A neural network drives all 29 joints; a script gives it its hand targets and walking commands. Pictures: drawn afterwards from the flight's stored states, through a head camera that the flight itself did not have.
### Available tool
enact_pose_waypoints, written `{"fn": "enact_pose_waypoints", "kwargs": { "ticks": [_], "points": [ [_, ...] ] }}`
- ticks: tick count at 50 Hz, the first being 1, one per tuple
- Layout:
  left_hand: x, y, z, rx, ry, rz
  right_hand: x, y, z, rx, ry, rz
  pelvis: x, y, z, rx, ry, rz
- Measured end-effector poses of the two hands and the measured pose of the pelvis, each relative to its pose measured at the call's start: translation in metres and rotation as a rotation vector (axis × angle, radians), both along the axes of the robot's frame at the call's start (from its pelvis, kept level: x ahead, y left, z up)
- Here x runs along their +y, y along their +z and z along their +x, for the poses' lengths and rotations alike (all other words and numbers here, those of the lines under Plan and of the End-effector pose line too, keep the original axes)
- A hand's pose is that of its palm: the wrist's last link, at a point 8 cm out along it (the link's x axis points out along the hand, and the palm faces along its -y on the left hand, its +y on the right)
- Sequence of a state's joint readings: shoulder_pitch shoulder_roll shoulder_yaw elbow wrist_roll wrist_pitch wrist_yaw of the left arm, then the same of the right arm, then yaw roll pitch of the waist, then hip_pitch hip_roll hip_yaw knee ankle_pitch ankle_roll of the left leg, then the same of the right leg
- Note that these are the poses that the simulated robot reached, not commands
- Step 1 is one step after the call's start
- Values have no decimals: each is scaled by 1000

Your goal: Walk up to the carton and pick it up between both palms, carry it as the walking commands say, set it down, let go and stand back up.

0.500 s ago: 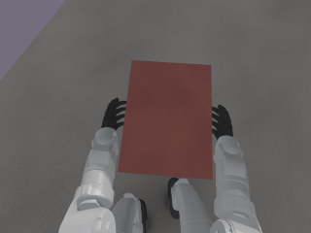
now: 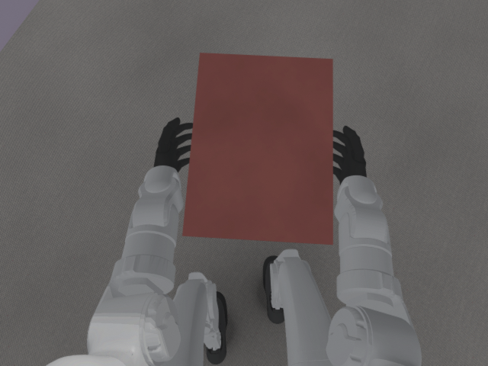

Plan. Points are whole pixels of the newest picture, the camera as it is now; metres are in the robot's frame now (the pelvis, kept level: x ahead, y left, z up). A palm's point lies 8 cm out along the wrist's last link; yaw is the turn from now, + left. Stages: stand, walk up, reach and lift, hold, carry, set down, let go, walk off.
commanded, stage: set down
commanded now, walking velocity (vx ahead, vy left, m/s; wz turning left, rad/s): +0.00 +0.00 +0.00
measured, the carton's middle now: (258, 163) +0.44 -0.07 -0.14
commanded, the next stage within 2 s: none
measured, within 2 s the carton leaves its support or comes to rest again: neither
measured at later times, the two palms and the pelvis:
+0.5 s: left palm (184, 164) +0.46 +0.07 -0.15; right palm (339, 172) +0.41 -0.23 -0.15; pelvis -0.02 +0.00 -0.08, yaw +1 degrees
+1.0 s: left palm (197, 164) +0.49 +0.06 -0.24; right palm (330, 171) +0.44 -0.24 -0.25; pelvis -0.03 +0.00 -0.14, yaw +3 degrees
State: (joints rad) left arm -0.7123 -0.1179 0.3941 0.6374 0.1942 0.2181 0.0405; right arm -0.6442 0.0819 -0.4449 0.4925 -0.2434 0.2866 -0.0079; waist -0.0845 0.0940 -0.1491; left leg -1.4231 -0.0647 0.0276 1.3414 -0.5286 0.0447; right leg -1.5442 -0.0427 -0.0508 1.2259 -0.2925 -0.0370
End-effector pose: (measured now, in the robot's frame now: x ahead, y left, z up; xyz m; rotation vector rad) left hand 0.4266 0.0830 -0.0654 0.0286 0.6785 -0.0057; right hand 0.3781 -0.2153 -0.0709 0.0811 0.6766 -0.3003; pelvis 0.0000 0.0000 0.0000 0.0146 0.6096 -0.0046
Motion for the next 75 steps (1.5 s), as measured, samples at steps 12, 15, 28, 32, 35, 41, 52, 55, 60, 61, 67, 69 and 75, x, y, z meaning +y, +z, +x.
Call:
{"fn": "enact_pose_waypoints", "kwargs": {
  "ticks": [12,15,28,32,35,41,52,55,60,61,67,69,75],
  "points": [
    [-5,-42,14,2,-1,-4,-5,-40,14,2,-4,-1,1,-40,-11,65,7,2],
    [-6,-52,18,3,-4,-3,-6,-50,17,5,-6,-2,1,-49,-13,76,7,2],
    [-13,-97,35,14,-12,-3,-13,-94,32,19,-4,-11,4,-84,-21,119,12,7],
    [-15,-111,39,17,-12,-3,-15,-108,37,22,-1,-14,3,-94,-23,132,15,7],
    [-16,-122,43,18,-13,-2,-16,-118,41,25,1,-16,3,-102,-24,141,18,8],
    [-20,-145,50,20,-15,0,-20,-140,48,28,5,-20,1,-118,-27,157,24,9],
    [-25,-186,62,22,-18,5,-25,-182,60,36,13,-24,-2,-146,-31,178,34,13],
    [-26,-196,65,22,-19,7,-26,-192,63,38,15,-25,-3,-153,-32,180,36,13],
    [-28,-213,70,23,-21,10,-28,-209,68,41,19,-28,-4,-165,-34,179,41,13],
    [-29,-216,71,23,-22,11,-28,-213,69,42,20,-29,-4,-168,-34,178,41,13],
    [-31,-235,77,24,-26,14,-31,-232,75,47,26,-36,-5,-181,-36,170,46,11],
    [-32,-241,79,24,-29,15,-32,-238,77,49,28,-39,-5,-186,-36,167,48,10],
    [-35,-261,85,27,-36,20,-35,-258,81,57,34,-46,-5,-199,-38,154,51,8]
  ]
}}
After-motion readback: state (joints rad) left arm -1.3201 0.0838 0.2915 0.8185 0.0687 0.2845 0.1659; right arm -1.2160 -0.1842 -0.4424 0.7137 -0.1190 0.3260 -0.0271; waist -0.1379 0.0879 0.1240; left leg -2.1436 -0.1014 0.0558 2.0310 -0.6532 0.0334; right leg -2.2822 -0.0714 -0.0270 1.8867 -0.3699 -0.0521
